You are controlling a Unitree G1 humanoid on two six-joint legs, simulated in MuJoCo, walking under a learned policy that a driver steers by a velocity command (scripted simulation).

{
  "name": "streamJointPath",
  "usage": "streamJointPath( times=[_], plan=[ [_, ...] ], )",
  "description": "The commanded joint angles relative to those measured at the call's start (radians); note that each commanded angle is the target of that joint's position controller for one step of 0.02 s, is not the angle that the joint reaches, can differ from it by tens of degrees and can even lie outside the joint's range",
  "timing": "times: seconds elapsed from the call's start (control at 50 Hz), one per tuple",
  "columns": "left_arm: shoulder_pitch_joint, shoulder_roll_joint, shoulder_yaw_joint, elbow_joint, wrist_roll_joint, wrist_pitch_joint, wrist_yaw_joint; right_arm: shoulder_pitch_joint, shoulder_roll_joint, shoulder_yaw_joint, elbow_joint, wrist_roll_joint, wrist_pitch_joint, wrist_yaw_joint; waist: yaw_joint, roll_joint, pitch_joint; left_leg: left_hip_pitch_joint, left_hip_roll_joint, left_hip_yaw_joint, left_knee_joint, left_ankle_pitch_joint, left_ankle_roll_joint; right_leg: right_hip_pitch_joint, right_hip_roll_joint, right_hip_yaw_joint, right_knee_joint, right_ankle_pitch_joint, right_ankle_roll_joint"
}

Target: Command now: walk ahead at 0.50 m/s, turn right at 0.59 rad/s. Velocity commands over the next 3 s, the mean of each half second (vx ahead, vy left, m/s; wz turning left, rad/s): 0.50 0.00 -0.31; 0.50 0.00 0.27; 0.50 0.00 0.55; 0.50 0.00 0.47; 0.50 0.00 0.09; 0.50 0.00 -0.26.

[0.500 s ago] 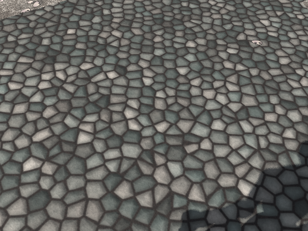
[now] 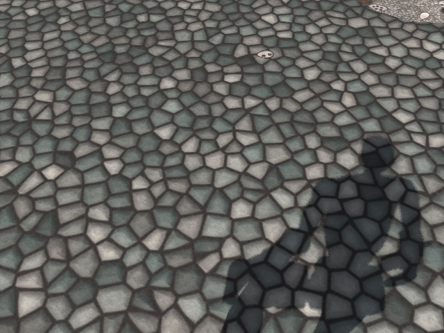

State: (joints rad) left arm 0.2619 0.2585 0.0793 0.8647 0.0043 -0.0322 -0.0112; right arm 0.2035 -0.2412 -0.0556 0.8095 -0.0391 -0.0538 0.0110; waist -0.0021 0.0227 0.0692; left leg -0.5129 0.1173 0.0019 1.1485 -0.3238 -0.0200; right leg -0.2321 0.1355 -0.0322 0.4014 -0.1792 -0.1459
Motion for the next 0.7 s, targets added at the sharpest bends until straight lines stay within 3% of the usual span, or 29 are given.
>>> streamJointPath(
  times=[0.02,0.08,0.16,0.26,0.3,0.32,0.36,0.38,0.4,0.42,0.44,0.46,0.48,0.52,0.54,0.6,0.7],
  plan=[
    [0.037,0.133,0.026,-0.055,-0.009,-0.037,0.003,0.067,-0.072,-0.016,-0.042,-0.011,0.026,0.007,-0.025,-0.026,-0.078,-0.088,0.008,-0.004,-0.067,0.066,-0.024,0.095,-0.266,0.290,-0.192,0.359,-0.140],
    [0.115,0.139,0.024,-0.042,-0.007,-0.037,0.003,-0.059,-0.080,-0.015,-0.087,-0.008,0.033,0.009,0.017,-0.054,-0.038,-0.185,0.002,0.002,-0.188,0.179,-0.036,0.131,-0.254,0.302,-0.216,0.328,-0.109],
    [0.200,0.123,0.013,-0.018,-0.007,-0.043,0.008,-0.164,-0.075,-0.006,-0.119,-0.004,0.028,0.018,0.062,-0.076,-0.033,-0.219,-0.018,0.010,-0.336,0.305,-0.018,0.231,-0.253,0.283,-0.206,0.418,-0.059],
    [0.268,0.123,0.001,0.009,0.008,-0.045,0.022,-0.299,-0.069,0.011,-0.170,0.006,0.012,0.029,0.105,-0.088,0.002,-0.204,-0.064,0.044,-0.499,0.318,0.024,0.335,-0.278,0.278,-0.173,0.515,-0.054],
    [0.259,0.138,0.001,0.015,0.015,-0.046,0.029,-0.297,-0.080,0.011,-0.181,0.010,0.004,0.029,0.089,-0.099,0.011,-0.143,-0.083,0.045,-0.559,0.279,0.055,0.354,-0.301,0.282,-0.153,0.581,-0.047],
    [0.232,0.146,0.001,0.013,0.016,-0.047,0.031,-0.251,-0.088,0.008,-0.170,0.011,0.000,0.026,0.058,-0.105,0.004,-0.062,-0.101,0.049,-0.594,0.247,0.075,0.341,-0.301,0.267,-0.125,0.665,-0.032],
    [0.201,0.167,0.003,0.016,0.021,-0.051,0.029,-0.065,-0.126,-0.010,-0.112,0.017,-0.008,0.005,-0.022,-0.110,-0.086,0.180,-0.168,0.070,-0.634,0.173,0.112,0.330,-0.278,0.240,0.064,0.917,-0.005],
    [0.180,0.167,0.001,0.015,0.016,-0.053,0.024,0.086,-0.144,-0.020,-0.070,0.012,-0.017,-0.009,-0.098,-0.081,-0.166,0.382,-0.142,0.051,-0.689,0.226,0.139,0.259,-0.242,0.204,0.248,0.863,0.010],
    [0.186,0.116,-0.014,-0.016,0.010,-0.058,0.020,0.249,-0.213,-0.036,-0.048,-0.012,-0.022,-0.026,-0.147,0.019,-0.297,0.630,0.071,-0.178,-0.683,0.142,0.189,0.080,-0.184,0.171,0.532,0.530,0.022],
    [0.332,0.044,-0.022,-0.010,-0.027,-0.052,0.016,0.262,-0.296,-0.060,-0.032,-0.022,-0.016,-0.016,-0.067,0.268,-0.380,0.822,0.316,-0.664,-0.788,0.138,0.339,-0.241,0.016,0.097,0.867,-0.293,0.067],
    [0.267,0.121,-0.013,0.001,0.014,-0.047,0.022,0.190,-0.206,-0.043,-0.038,0.016,-0.006,0.000,-0.047,0.089,-0.273,0.705,0.275,-0.716,-0.859,0.042,0.314,-0.327,-0.044,0.173,0.929,-0.287,0.048],
    [0.184,0.115,-0.012,-0.015,0.016,-0.047,0.015,0.094,-0.145,-0.028,-0.051,0.025,-0.006,0.003,-0.019,0.022,-0.132,0.557,0.241,-0.538,-0.880,0.034,0.294,-0.342,-0.089,0.165,0.896,-0.200,0.051],
    [0.137,0.097,-0.019,-0.025,0.017,-0.047,0.008,0.057,-0.106,-0.017,-0.049,0.018,-0.011,0.007,-0.010,-0.018,-0.077,0.467,0.192,-0.430,-0.910,0.119,0.270,-0.329,-0.122,0.149,0.847,-0.155,0.054],
    [0.138,0.075,-0.024,-0.026,0.031,-0.027,-0.006,0.061,-0.085,-0.006,-0.021,0.021,-0.023,0.003,0.027,0.028,-0.052,0.368,0.114,-0.278,-0.957,0.226,0.226,-0.270,-0.165,0.121,0.769,-0.127,0.068],
    [0.147,0.066,-0.027,-0.022,0.034,-0.020,-0.011,0.082,-0.093,-0.006,-0.007,0.024,-0.032,0.004,0.031,0.058,-0.059,0.353,0.111,-0.255,-0.966,0.294,0.234,-0.252,-0.168,0.106,0.749,-0.123,0.077],
    [0.062,0.051,-0.033,-0.049,0.045,-0.014,-0.020,0.148,-0.109,-0.010,0.033,0.039,-0.046,0.009,0.027,0.050,-0.039,0.363,0.077,-0.206,-1.001,0.371,0.253,-0.325,-0.205,0.055,0.659,-0.070,0.110],
    [-0.162,0.026,-0.053,-0.124,0.035,-0.017,-0.025,0.229,-0.125,-0.016,0.066,0.042,-0.036,0.004,-0.021,0.044,-0.004,0.376,0.027,-0.162,-1.008,0.410,0.236,-0.371,-0.207,0.013,0.373,0.099,0.170]
  ],
)
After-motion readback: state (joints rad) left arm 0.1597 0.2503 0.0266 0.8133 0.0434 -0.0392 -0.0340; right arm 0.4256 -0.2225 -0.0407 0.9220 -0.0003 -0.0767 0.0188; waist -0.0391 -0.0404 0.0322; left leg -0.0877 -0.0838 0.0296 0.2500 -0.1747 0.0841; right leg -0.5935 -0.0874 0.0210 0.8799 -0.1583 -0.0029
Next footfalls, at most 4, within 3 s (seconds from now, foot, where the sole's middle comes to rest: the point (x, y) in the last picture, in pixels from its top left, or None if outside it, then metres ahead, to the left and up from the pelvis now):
0.38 left None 0.40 0.10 -0.78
0.92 right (276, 270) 0.64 -0.12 -0.78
1.46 left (194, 212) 0.86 0.15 -0.78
2.00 right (194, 136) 1.21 0.16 -0.78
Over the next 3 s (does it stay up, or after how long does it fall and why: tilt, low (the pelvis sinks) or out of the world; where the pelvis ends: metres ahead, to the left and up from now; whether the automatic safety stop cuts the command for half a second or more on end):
stays up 1.43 0.46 0.00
